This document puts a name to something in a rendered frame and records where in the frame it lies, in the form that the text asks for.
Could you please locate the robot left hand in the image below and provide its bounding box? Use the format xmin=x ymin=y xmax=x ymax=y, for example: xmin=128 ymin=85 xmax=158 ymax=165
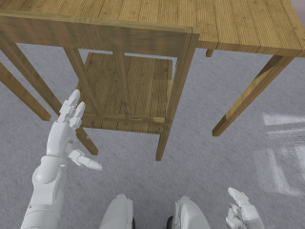
xmin=46 ymin=89 xmax=103 ymax=171

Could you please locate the robot shin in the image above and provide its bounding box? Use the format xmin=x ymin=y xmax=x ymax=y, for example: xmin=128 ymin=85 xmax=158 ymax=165
xmin=116 ymin=194 xmax=132 ymax=229
xmin=172 ymin=197 xmax=190 ymax=229

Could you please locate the left robot shin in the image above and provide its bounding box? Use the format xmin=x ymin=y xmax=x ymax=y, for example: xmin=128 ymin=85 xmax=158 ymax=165
xmin=116 ymin=194 xmax=132 ymax=229

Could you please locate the left robot forearm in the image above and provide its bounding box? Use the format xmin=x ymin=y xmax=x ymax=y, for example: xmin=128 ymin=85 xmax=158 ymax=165
xmin=20 ymin=155 xmax=69 ymax=229

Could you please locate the right robot shin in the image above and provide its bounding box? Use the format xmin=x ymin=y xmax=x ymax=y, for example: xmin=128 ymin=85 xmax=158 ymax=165
xmin=172 ymin=197 xmax=190 ymax=229

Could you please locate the table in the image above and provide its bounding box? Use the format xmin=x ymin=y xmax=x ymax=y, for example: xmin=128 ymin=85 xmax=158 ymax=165
xmin=0 ymin=0 xmax=305 ymax=136

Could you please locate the robot right hand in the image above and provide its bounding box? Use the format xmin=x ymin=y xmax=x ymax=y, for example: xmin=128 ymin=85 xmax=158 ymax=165
xmin=226 ymin=187 xmax=265 ymax=229

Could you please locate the chair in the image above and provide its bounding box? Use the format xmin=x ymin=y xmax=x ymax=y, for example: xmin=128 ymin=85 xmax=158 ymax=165
xmin=0 ymin=9 xmax=200 ymax=161

